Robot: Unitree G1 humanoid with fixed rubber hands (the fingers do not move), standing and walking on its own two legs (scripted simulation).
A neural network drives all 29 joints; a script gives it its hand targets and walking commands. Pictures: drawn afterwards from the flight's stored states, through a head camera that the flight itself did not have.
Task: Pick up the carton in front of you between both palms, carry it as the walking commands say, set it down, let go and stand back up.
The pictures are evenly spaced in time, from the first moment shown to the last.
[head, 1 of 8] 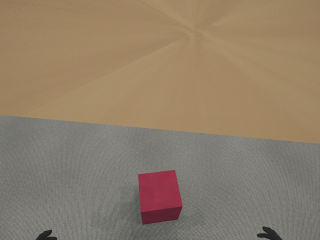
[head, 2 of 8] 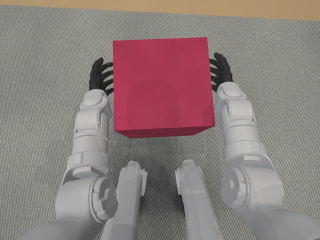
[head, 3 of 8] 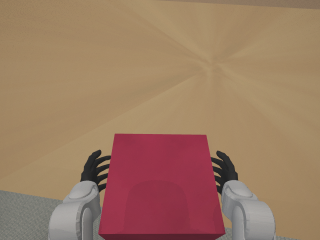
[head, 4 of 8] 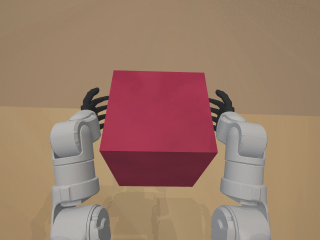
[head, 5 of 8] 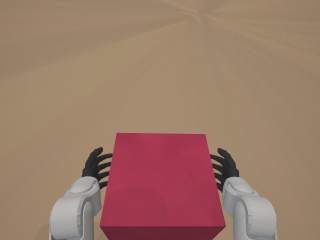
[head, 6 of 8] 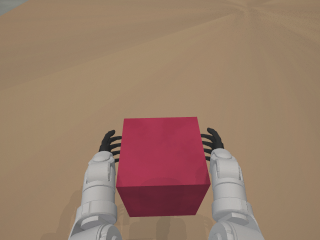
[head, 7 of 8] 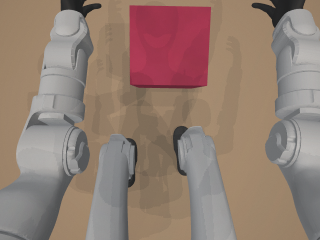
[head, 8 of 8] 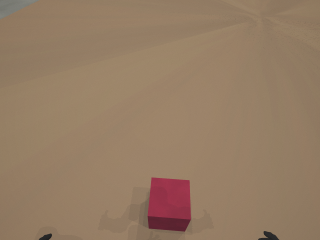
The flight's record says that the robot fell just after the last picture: no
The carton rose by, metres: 1.00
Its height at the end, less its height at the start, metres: +0.28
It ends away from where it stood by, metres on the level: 5.48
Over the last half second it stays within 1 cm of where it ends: yes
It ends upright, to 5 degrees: yes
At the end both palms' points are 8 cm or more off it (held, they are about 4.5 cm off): yes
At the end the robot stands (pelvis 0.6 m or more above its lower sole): yes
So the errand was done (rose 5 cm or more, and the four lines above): yes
